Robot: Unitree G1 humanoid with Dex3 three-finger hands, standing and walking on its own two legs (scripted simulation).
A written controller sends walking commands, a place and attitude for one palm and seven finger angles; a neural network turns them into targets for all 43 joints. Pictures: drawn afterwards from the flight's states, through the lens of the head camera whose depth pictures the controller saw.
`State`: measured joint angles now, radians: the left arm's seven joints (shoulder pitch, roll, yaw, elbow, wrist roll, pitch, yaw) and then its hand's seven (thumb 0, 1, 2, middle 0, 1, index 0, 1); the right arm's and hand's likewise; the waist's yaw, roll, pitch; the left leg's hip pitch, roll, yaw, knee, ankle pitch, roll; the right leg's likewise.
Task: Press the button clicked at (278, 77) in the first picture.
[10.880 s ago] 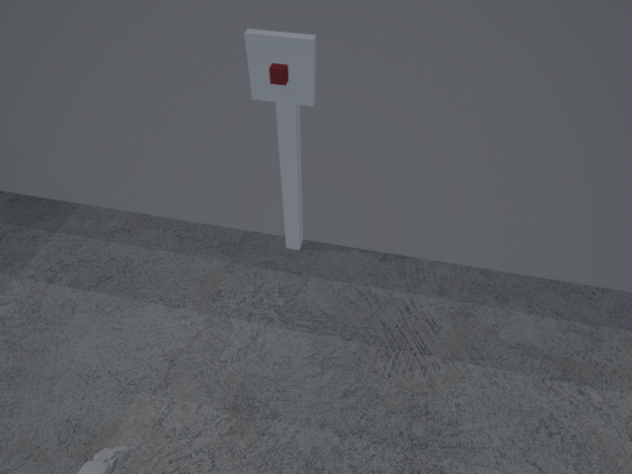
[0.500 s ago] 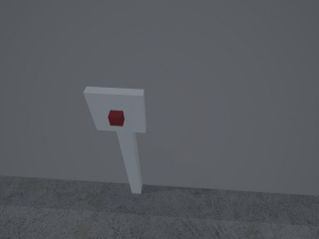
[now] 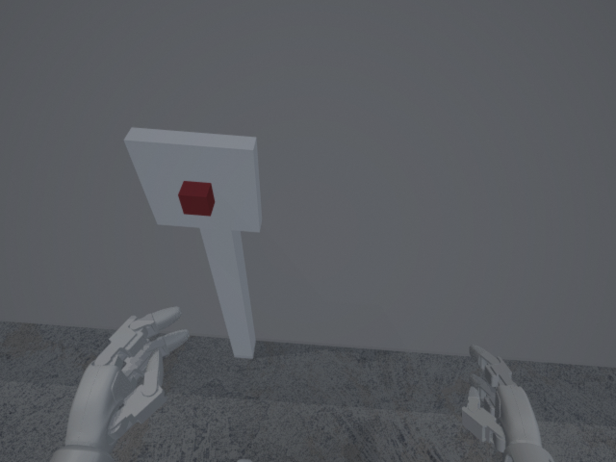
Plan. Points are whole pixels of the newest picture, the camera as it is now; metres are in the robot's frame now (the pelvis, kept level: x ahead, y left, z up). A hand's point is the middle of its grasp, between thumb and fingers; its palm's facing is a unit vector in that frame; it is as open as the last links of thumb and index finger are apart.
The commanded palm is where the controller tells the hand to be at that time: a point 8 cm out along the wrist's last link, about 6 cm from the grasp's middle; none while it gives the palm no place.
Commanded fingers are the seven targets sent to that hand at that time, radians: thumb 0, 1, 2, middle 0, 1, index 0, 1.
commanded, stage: raise the hand and make a fist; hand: left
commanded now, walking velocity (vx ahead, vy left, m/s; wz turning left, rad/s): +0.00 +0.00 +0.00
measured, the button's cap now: (197, 197) +0.48 +0.19 +0.05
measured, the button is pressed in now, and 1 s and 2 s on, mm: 0 0 0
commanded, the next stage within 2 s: aim a knuckle at the button in 1.66 s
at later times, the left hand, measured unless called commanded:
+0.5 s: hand (131, 414) +0.18 +0.20 +0.02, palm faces +0.01 -1.00 -0.02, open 3.2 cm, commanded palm +0.14 +0.26 +0.02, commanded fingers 0.00 0.90 0.90 -1.30 -1.50 -1.30 -1.50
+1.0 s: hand (98, 405) +0.18 +0.24 +0.03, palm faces -0.01 -1.00 -0.03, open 3.1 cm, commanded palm +0.16 +0.30 +0.04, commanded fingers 0.00 0.90 0.90 -1.30 -1.50 -1.30 -1.50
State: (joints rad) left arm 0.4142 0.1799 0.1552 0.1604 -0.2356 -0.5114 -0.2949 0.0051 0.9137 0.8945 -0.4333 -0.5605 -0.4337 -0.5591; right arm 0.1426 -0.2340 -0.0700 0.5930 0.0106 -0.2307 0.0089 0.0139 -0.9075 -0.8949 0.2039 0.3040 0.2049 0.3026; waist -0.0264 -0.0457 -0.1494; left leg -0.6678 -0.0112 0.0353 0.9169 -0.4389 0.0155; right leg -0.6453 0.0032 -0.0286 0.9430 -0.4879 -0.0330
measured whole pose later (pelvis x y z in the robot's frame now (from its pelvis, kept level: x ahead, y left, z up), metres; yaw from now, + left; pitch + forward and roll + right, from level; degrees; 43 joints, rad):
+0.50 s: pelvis -0.03 -0.01 -0.03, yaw +0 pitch +14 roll -1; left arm 0.45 0.26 0.27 -0.03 -0.37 -0.28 -0.36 0.02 0.90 0.89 -1.11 -1.30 -1.11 -1.30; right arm 0.29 -0.17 -0.01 0.56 0.04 -0.15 -0.06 0.02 -0.90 -0.89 0.21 0.30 0.21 0.30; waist -0.02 0.03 -0.14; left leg -0.88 0.03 -0.01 1.12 -0.48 0.00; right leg -0.83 0.04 -0.07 1.09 -0.51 -0.05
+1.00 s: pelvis -0.02 +0.04 -0.02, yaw +1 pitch +13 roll -4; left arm 0.43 0.27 0.19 -0.05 -0.28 -0.30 -0.30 0.02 0.91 0.90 -1.29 -1.50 -1.29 -1.50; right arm 0.22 -0.21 0.04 0.45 0.04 -0.17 -0.04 0.01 -0.90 -0.90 0.21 0.30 0.21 0.30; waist 0.00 0.03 -0.15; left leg -0.83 -0.01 -0.01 1.09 -0.48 0.06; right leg -0.74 0.01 -0.08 1.01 -0.49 0.01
